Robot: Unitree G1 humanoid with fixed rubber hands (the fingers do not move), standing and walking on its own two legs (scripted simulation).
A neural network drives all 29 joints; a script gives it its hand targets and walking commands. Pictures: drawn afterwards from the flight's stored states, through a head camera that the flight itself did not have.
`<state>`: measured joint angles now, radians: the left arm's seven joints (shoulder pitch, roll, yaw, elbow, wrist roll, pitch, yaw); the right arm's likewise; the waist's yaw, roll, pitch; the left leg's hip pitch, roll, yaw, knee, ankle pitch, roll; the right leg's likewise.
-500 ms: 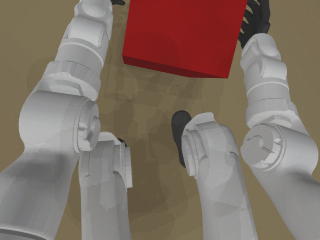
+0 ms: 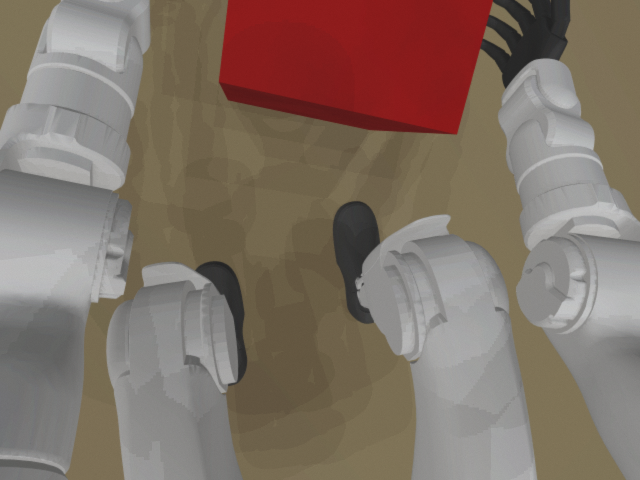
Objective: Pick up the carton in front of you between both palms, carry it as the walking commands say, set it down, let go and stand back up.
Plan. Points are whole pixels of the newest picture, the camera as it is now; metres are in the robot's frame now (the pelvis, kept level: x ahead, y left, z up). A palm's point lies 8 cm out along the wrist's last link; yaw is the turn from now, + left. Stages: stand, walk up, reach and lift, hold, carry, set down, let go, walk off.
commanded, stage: set down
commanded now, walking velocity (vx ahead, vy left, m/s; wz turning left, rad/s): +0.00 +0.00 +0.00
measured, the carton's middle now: (335, 18) +0.52 -0.09 -0.25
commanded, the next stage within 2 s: let go in 1.06 s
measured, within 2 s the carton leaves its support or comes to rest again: neither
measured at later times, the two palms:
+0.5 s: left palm out of the picture +0.60 +0.09 -0.03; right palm out of the picture +0.46 -0.27 -0.03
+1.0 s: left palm out of the picture +0.60 +0.10 +0.12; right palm out of the picture +0.45 -0.27 +0.12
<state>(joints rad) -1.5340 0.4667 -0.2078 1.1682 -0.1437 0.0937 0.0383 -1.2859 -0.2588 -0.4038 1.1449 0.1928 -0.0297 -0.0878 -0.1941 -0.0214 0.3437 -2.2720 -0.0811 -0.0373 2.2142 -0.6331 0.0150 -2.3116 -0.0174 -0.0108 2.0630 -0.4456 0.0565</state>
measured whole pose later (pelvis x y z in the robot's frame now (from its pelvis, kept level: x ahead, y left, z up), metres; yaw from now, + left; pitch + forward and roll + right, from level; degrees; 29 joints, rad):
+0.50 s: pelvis +0.01 -0.01 +0.08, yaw +0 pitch +45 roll -1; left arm -1.44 0.45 0.01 1.15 -0.05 0.18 -0.01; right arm -1.06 -0.11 -0.34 0.74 0.15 0.14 -0.18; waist -0.21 0.04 0.06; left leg -2.09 -0.04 -0.02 1.91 -0.61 0.00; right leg -2.16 0.03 0.01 1.79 -0.40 0.03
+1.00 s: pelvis +0.03 -0.01 +0.21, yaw +1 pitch +47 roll -1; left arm -1.25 0.39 0.08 1.01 0.05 0.24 -0.05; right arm -0.86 -0.07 -0.39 0.60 0.09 0.19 -0.12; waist -0.22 0.05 -0.10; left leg -1.75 -0.06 -0.04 1.41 -0.48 0.00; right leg -1.81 0.02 0.02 1.30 -0.32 0.03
